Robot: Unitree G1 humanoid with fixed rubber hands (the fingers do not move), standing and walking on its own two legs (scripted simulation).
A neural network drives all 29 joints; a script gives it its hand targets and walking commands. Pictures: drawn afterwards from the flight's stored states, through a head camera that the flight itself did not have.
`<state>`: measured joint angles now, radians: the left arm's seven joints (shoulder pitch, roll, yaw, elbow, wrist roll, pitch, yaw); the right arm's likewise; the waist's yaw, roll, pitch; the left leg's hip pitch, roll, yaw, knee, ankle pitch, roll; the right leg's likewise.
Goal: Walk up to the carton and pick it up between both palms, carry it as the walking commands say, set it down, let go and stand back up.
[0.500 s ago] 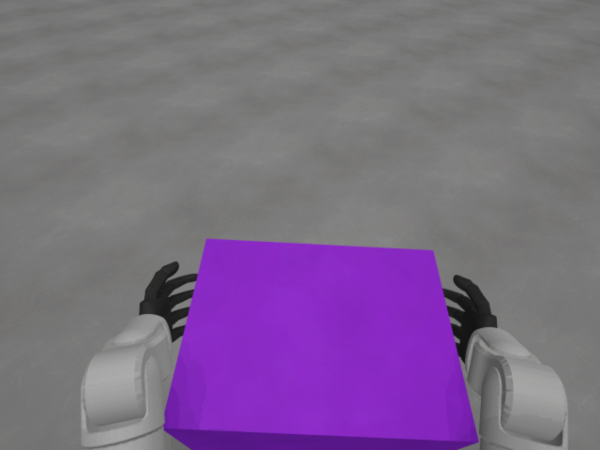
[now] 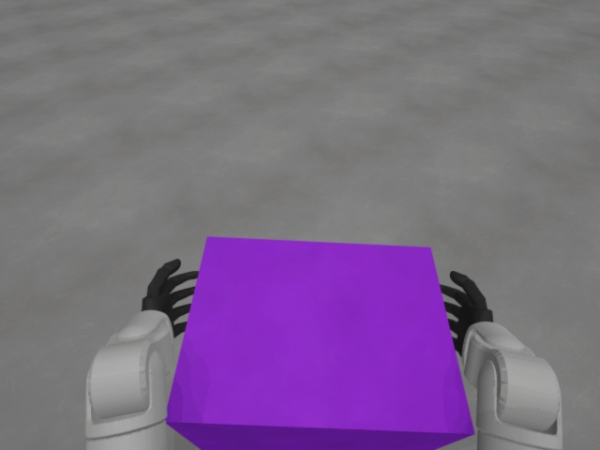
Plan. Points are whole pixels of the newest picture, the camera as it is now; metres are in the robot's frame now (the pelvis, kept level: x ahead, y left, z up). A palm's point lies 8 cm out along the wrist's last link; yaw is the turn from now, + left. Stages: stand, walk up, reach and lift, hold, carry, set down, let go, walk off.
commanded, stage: carry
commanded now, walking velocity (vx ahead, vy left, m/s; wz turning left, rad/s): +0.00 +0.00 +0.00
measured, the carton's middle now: (312, 354) +0.26 +0.00 +0.00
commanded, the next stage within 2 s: hold in 1.78 s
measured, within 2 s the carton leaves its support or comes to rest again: neither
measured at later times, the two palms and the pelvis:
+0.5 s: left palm (178, 321) +0.27 +0.17 +0.07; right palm (481, 334) +0.27 -0.21 +0.07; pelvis +0.00 -0.02 +0.00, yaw +0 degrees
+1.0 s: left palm (177, 321) +0.27 +0.17 +0.07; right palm (476, 334) +0.27 -0.20 +0.06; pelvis +0.01 -0.01 +0.00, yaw +0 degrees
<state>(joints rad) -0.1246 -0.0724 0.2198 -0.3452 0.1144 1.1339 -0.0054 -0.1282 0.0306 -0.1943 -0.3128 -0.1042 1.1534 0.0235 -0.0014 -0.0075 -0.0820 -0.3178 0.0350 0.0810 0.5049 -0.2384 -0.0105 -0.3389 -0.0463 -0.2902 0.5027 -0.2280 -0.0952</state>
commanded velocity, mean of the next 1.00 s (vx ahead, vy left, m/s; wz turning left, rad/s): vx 0.00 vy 0.00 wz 0.00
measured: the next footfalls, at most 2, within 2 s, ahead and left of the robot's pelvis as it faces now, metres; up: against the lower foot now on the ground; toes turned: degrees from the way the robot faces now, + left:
none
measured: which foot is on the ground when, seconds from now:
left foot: down 0.00-1.00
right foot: down 0.00-1.00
